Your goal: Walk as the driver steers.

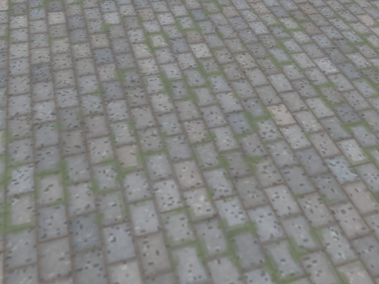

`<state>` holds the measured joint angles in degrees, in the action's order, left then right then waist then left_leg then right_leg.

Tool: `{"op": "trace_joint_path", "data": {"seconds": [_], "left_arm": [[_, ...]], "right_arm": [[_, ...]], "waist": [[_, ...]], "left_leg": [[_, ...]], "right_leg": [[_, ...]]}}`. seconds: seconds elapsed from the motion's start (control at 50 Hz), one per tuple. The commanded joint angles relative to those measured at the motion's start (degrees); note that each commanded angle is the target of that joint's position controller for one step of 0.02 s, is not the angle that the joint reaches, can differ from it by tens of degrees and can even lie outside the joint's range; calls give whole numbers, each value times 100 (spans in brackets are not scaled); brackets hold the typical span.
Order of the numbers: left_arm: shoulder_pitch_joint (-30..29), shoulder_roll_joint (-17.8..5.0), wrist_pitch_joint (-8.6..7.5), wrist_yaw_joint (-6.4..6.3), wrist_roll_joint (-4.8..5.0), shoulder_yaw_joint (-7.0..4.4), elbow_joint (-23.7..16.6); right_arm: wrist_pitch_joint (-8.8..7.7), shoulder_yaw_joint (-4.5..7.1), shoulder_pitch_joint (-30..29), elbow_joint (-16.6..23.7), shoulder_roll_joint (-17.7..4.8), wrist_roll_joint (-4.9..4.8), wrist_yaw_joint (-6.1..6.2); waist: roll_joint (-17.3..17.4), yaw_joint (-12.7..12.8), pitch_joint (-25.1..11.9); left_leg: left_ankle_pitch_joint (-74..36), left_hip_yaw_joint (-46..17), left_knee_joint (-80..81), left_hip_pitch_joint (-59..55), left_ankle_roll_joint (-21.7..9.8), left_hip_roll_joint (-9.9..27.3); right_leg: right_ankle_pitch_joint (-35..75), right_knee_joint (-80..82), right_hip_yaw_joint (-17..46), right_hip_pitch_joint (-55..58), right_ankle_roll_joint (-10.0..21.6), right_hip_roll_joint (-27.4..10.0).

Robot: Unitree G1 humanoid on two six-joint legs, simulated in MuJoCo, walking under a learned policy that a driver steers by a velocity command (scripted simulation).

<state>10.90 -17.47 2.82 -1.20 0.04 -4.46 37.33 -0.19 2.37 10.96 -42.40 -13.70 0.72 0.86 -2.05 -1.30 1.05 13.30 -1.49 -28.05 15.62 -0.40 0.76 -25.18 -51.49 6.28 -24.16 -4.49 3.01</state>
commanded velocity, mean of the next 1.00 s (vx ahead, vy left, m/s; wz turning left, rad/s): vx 0.28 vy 0.00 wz -0.02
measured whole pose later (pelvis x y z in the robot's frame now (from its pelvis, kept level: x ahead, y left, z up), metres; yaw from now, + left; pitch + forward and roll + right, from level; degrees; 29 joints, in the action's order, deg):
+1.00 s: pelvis +0.27 -0.05 -0.01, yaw +1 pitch +2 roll +0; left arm 4.3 -14.6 -5.2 1.9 0.4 -2.4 39.2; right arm -3.5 2.2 23.6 -50.4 -16.1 -2.1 0.2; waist 1.1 -3.2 2.6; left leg 26.1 -4.2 -62.2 12.9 -1.6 0.6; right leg -9.5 -32.2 -3.6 -24.7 3.3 1.1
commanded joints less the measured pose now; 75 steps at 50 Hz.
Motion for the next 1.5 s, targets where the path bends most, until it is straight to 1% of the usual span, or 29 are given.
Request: {"op": "trace_joint_path", "data": {"seconds": [0.02, 0.08, 0.12, 0.14, 0.18, 0.26, 0.32, 0.36, 0.44, 0.46, 0.48, 0.5, 0.54, 0.66, 0.8, 0.86, 0.9, 0.92, 0.94, 0.96, 0.98, 1.02, 1.14, 1.34, 1.4, 1.44, 1.46, 1.48, 1.5], "left_arm": [[-254, -16, -91, 28, 39, 47, -411], [25, -196, -107, 39, 31, 4, -192], [115, -791, -89, -50, -78, -87, -245], [77, -602, -92, -3, -94, -73, -78], [-27, -199, -147, 53, -146, 35, -91], [216, -319, -222, 6, -81, 27, 65], [598, -710, -243, -25, -18, -61, 111], [571, -718, -341, -47, 52, -58, 162], [-163, -256, -404, -16, 91, 77, -10], [-284, 130, -470, -25, 83, 171, -204], [-428, -184, -575, -71, 197, 83, -442], [-286, -428, -656, -56, 272, -2, -360], [-89, -321, -759, 41, 187, 1, -137], [-670, 40, -747, 215, 77, 79, -217], [-1596, -28, -821, 408, 169, 144, -525], [-1352, -300, -852, 434, 144, 55, -502], [110, -689, -818, 334, 120, -163, -76], [1214, -1058, -782, 242, 51, -265, 130], [1404, -1457, -793, 288, -13, -302, 232], [1296, -815, -801, 274, 14, -159, 226], [869, -604, -816, 246, 40, -78, 242], [217, -316, -863, 260, -19, 2, 263], [32, -335, -1078, 241, -87, -55, 643], [787, -760, -781, 87, 36, -126, 1083], [693, -966, -624, 37, 78, -174, 1058], [575, -1112, -525, -26, 85, -208, 993], [467, -1062, -523, -55, 101, -170, 933], [895, -462, -624, -12, -73, 22, 696], [909, -206, -871, 98, -63, 168, 531]], "right_arm": [[2, 180, -193, 324, -828, -20, 5], [0, 150, 22, 217, -831, -126, -13], [-186, 91, 270, 223, -731, 51, -110], [-242, 50, 226, 184, -552, 56, -124], [-210, 72, -294, 172, -682, 53, -105], [-75, 62, -154, 37, -570, -4, -22], [-189, 103, -311, 115, -536, -141, -20], [-350, 137, -291, 155, -543, -218, -77], [-536, 244, 1068, -461, -662, -168, -214], [-561, 357, 1589, -564, -1159, -128, -206], [-605, 426, 1871, -544, -1527, -55, -281], [-635, 309, 1504, -450, -1195, -36, -255], [-620, 239, 1120, -311, -985, -78, -187], [-487, 120, 1371, -429, -816, -100, -98], [-390, 181, 1656, -614, -1105, -187, -42], [-337, 249, 1542, -639, -1249, -197, -32], [-275, 243, 1436, -601, -1244, -161, -9], [-276, 130, 1468, -439, -977, -43, 4], [-386, -122, 2302, -357, -81, -107, -41], [-492, 58, 1814, -428, -824, -297, -67], [-533, 169, 1134, -211, -1131, -425, -76], [-510, 180, 788, -175, -977, -274, -28], [-175, 190, 749, -131, -597, -230, -7], [-304, 43, -1028, 692, -403, -201, -380], [-279, 131, -929, 902, -589, -211, -471], [-234, 341, 51, 763, -965, -225, -446], [-207, 536, 1034, 534, -1299, -229, -356], [-158, 714, 1532, 430, -1955, -215, -228], [-235, 647, 1375, 626, -1958, -216, -245]], "waist": [[1361, -42, -504], [1208, 80, -467], [159, -171, -740], [-533, -191, -807], [-161, 48, -453], [-299, 86, -122], [-953, 295, 522], [-1067, 219, 764], [-316, -465, 291], [1075, -513, 133], [1994, -611, 220], [1329, -375, 462], [792, -185, 454], [672, -295, 303], [770, -424, 659], [845, -95, 412], [816, 691, -599], [192, 1073, -1498], [-1530, 556, -2443], [-980, 824, -2034], [-672, 750, -1028], [-145, 351, -345], [-91, -2, 167], [160, 640, 570], [-115, 387, 244], [-318, -218, -410], [-131, -765, -892], [1115, -583, -1513], [1418, -322, -2349]], "left_leg": [[-2119, -896, 561, -736, -1036, 959], [-1999, -957, 385, -579, -801, 892], [-1212, -584, 101, 50, -257, 516], [-473, -130, 205, -266, 18, 184], [-350, -31, 41, -351, 181, 129], [648, 214, -213, -165, 91, -109], [1368, 545, -1321, 877, -3, -338], [1306, 261, -1648, 1042, -236, -64], [479, -53, 38, -1276, -505, 55], [1766, -1905, 1032, -1830, -929, 1062], [2303, -4109, 1929, -2019, -1693, 2115], [2384, -4056, 1889, -1923, -1755, 2229], [1924, -2875, 1843, -1904, -1362, 1740], [-858, -901, 2061, -1686, -1057, 1025], [-1149, -516, 2069, -1451, -1014, 1297], [-2732, -413, 1483, -1888, -852, 1430], [-4395, -22, -301, -1529, -606, 1058], [-2726, 51, -2152, -128, -419, 763], [1729, -162, -4142, 1856, -100, -368], [1824, -807, -4774, 2474, -157, -152], [1292, -647, -4803, 2797, -221, 116], [420, -520, -4268, 2334, -183, 562], [-495, -687, -3534, 2235, 6, 753], [-1575, 174, -905, 2757, -207, 513], [-735, 626, -774, 2165, -475, 112], [-281, 856, -751, 788, -768, -355], [-616, 647, -314, -767, -1019, -465], [-479, -1655, -321, -3024, -1742, 898], [354, -4649, 743, -4047, -2619, 1892]], "right_leg": [[-38, 1229, -420, 386, -94, -205], [1617, 3166, -467, 1364, 139, -202], [3475, 2617, 257, 2249, 520, -952], [2460, 2515, 195, 1679, 745, -841], [1634, 2721, 184, 1199, 684, -700], [22, 2901, 168, 862, 700, -564], [-2335, 3825, 1539, 671, 1349, -1386], [-2182, 3998, 2092, 540, 1617, -1786], [-594, 2645, 686, -299, 997, -912], [-164, 841, -325, -1104, 555, -179], [-878, -489, -249, -2060, 473, 36], [-671, -1245, 90, -2472, 579, -336], [398, -1345, -67, -2596, 756, -688], [1932, 309, -580, -1948, 455, -762], [2657, 1899, -685, -1124, 508, -554], [2217, 2147, -772, -546, 815, -378], [2188, 2228, -997, 1524, 1139, -110], [1925, 2025, 272, 3491, 1492, -1227], [231, 2893, 3228, 5068, 2358, -2642], [-639, 3571, 3640, 4580, 2165, -2556], [-325, 3653, 2638, 3739, 1871, -2390], [1074, 3916, 1299, 2313, 1634, -1923], [2375, 4578, -298, 1358, 1619, -1674], [3494, 4257, -1507, 2884, 1359, -1837], [5714, 3421, -1744, 3280, 1190, -1907], [7129, 1901, -1871, 3125, 1047, -1809], [6518, 530, -1967, 2315, 838, -1581], [2842, -1614, -1929, -8, 510, -945], [-865, -2983, -637, -1533, 372, 83]]}}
